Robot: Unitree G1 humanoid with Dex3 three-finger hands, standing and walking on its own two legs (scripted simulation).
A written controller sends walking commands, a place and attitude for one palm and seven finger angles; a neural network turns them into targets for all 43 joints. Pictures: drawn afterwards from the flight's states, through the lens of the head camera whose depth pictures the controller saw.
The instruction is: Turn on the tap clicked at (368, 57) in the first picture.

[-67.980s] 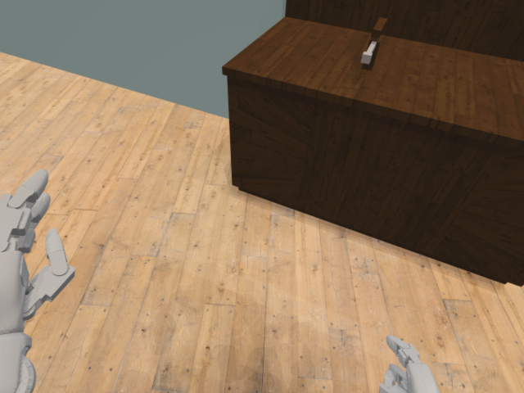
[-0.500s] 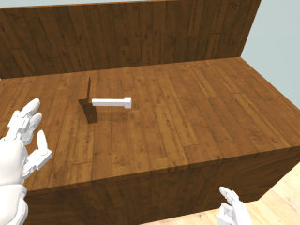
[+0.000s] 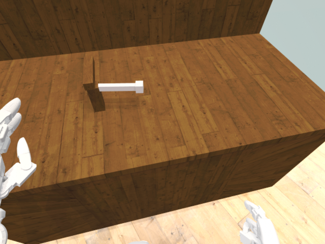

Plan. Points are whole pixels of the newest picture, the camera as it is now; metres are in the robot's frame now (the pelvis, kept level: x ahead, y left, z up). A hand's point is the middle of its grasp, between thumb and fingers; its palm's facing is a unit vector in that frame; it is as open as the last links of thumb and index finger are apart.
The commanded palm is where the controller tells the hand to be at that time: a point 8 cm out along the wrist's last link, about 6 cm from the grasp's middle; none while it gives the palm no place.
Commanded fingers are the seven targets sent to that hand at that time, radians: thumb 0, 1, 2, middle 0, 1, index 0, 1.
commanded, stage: step back with the hand held close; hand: left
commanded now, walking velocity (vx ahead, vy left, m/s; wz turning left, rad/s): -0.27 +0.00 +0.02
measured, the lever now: (139, 86) +0.55 +0.13 +0.05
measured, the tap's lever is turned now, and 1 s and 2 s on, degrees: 79 79 79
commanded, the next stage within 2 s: stop stepping back and stand still in 0.82 s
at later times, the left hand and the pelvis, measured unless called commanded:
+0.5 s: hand (29, 182) +0.18 +0.24 +0.17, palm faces +0.39 -0.84 -0.38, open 7.4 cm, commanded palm +0.12 +0.28 +0.18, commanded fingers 0.00 0.90 0.90 -0.20 -0.30 -0.20 -0.30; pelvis -0.03 +0.00 -0.01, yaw +1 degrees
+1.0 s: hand out of the picture +0.05 +0.23 +0.17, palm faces +0.36 -0.84 -0.40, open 7.4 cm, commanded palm +0.00 +0.28 +0.18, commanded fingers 0.00 0.90 0.90 -0.20 -0.30 -0.20 -0.30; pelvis -0.16 +0.00 -0.01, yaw +1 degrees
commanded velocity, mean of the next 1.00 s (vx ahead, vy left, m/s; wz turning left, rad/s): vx -0.30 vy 0.01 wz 0.00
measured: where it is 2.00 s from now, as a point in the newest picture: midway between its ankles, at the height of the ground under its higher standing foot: outside the picture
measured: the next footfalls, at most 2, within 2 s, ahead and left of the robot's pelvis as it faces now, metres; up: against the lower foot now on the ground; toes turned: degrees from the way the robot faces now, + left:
left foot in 0.64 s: +0.01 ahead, +0.13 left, +0.00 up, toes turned +2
right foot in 0.92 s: -0.09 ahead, -0.13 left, +0.00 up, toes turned +1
